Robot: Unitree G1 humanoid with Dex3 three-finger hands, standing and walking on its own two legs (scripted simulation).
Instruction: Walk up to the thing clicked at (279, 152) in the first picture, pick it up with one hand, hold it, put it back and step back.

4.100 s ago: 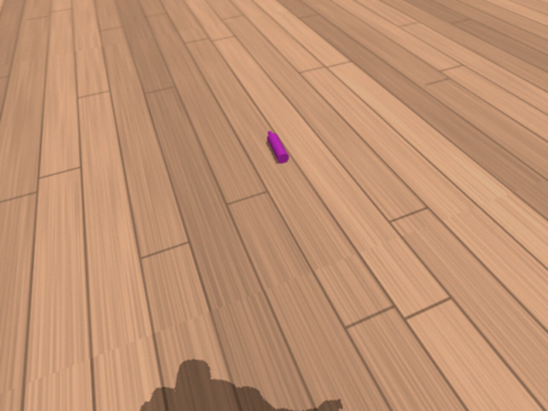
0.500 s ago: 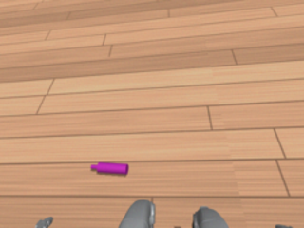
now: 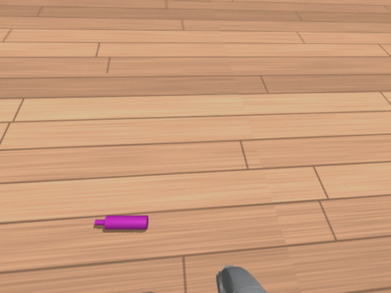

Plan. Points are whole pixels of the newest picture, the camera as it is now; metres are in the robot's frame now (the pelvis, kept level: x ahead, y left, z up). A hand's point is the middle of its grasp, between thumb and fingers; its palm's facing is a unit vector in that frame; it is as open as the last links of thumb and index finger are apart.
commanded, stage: walk up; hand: left
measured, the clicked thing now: (121, 222) +0.50 +0.34 -0.71
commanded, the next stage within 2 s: none
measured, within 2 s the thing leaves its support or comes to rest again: neither
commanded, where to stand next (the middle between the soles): +0.09 -0.04 m, yaw +1 degrees
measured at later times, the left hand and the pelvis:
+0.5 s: hand (114, 276) +0.18 +0.19 -0.13, palm faces -0.06 -0.90 -0.42, open 7.4 cm; pelvis +0.04 -0.07 +0.00, yaw -4 degrees
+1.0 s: hand out of the picture +0.09 +0.23 -0.14, palm faces +0.02 -0.92 -0.39, open 7.4 cm; pelvis +0.01 -0.04 +0.01, yaw +0 degrees
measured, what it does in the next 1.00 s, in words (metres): steps on the spot: right foot, then left foot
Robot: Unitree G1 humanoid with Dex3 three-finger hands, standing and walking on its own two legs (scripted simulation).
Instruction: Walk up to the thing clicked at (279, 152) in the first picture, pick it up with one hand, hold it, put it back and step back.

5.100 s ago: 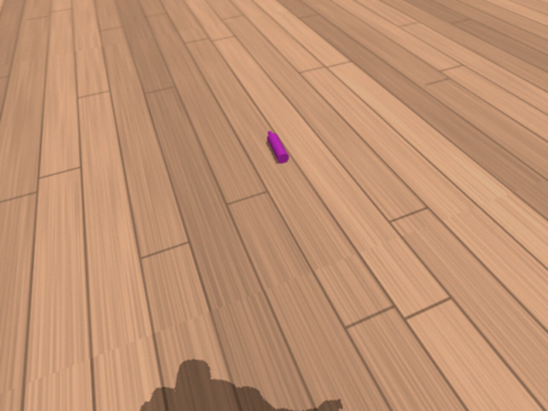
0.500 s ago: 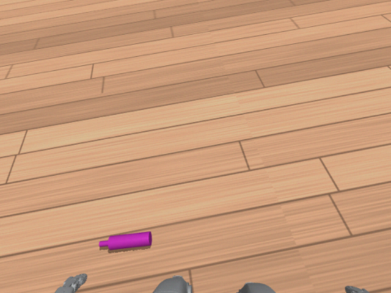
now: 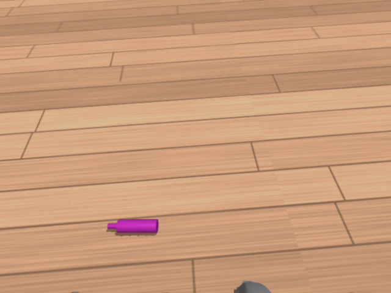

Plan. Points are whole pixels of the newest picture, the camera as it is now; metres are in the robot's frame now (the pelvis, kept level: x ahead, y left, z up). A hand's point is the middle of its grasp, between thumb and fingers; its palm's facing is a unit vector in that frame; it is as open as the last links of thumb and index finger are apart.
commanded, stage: walk up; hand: left
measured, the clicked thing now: (132, 225) +0.49 +0.38 -0.72
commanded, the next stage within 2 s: none
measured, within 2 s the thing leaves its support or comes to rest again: neither
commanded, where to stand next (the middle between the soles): +0.09 +0.00 m, yaw +1 degrees
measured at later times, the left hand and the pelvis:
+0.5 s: hand out of the picture +0.06 +0.25 -0.13, palm faces +0.03 -0.94 -0.33, open 7.4 cm; pelvis +0.01 -0.01 +0.02, yaw +1 degrees
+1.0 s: hand out of the picture +0.13 +0.24 -0.12, palm faces +0.02 -0.95 -0.32, open 7.4 cm; pelvis +0.02 +0.00 +0.03, yaw +1 degrees
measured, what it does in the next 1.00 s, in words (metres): stands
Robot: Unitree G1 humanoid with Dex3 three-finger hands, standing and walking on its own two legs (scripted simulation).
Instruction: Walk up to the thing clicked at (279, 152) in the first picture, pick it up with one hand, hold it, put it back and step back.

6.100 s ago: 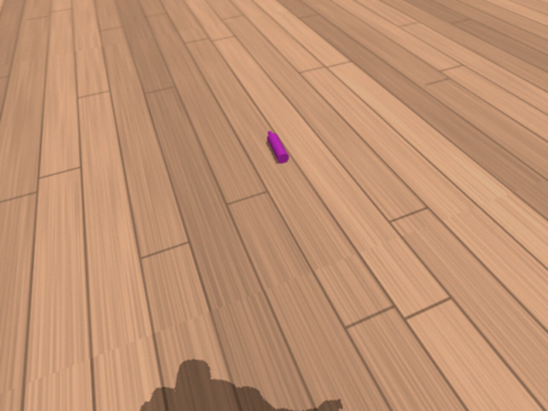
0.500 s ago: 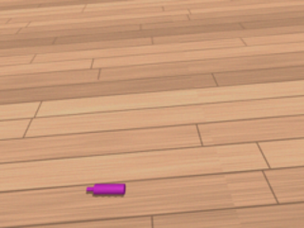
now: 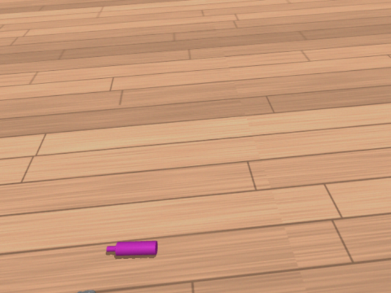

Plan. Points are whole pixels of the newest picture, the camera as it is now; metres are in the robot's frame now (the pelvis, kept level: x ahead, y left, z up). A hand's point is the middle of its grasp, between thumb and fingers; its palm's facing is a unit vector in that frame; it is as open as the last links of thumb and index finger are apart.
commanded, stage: walk up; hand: left
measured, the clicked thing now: (131, 248) +0.47 +0.38 -0.75
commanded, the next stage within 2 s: none
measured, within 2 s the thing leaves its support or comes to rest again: neither
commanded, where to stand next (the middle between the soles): +0.07 +0.00 m, yaw +0 degrees
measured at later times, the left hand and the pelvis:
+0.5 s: hand out of the picture +0.07 +0.25 -0.16, palm faces +0.01 -0.95 -0.32, open 7.4 cm; pelvis +0.00 +0.00 +0.00, yaw +0 degrees
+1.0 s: hand out of the picture +0.11 +0.23 -0.15, palm faces -0.01 -0.92 -0.38, open 7.4 cm; pelvis +0.06 -0.03 +0.00, yaw -1 degrees
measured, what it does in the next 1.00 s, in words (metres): lifts its left foot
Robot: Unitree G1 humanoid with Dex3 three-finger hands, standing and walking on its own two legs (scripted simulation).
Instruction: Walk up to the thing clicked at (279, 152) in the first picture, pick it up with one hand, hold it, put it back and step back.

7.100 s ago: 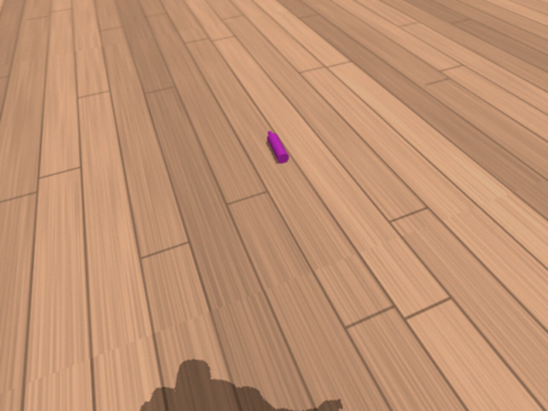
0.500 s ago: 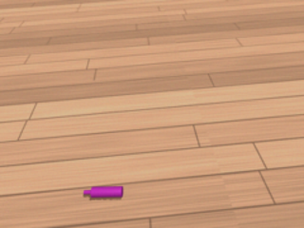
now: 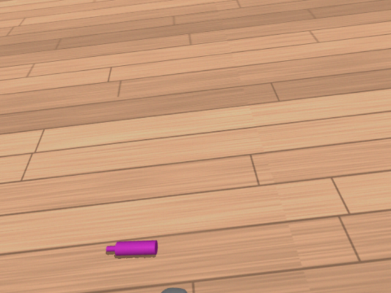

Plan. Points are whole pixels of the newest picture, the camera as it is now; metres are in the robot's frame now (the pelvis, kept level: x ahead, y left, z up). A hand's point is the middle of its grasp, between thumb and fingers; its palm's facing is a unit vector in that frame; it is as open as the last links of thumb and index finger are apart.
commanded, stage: walk up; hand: left
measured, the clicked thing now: (131, 248) +0.41 +0.41 -0.75
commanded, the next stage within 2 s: none
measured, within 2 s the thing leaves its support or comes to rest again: neither
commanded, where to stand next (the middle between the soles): +0.01 +0.03 m, yaw +1 degrees
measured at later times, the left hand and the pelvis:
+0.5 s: hand out of the picture +0.09 +0.28 -0.17, palm faces -0.02 -0.92 -0.40, open 7.4 cm; pelvis -0.04 +0.02 -0.03, yaw -2 degrees
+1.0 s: hand out of the picture -0.07 +0.33 -0.16, palm faces +0.05 -0.93 -0.37, open 7.4 cm; pelvis -0.09 +0.04 -0.01, yaw +3 degrees
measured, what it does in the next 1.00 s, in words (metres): steps on the spot: left foot, then right foot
